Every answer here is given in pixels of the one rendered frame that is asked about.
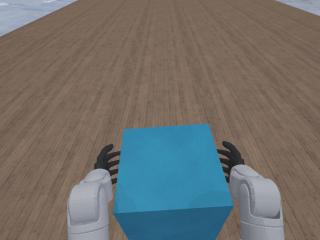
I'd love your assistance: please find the left robot hand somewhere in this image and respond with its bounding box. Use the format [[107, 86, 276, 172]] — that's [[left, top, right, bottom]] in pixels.
[[94, 144, 121, 185]]

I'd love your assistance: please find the robot right forearm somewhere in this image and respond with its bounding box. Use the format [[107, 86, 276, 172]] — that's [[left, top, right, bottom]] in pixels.
[[229, 164, 285, 240]]

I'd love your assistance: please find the robot left forearm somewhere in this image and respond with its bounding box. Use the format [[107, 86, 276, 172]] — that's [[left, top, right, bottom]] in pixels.
[[67, 168, 113, 240]]

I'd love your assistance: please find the right robot hand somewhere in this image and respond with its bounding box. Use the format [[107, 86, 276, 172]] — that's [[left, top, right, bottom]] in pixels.
[[216, 141, 245, 183]]

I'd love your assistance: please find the carton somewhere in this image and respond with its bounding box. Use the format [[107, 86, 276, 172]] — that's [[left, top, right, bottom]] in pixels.
[[113, 123, 234, 240]]

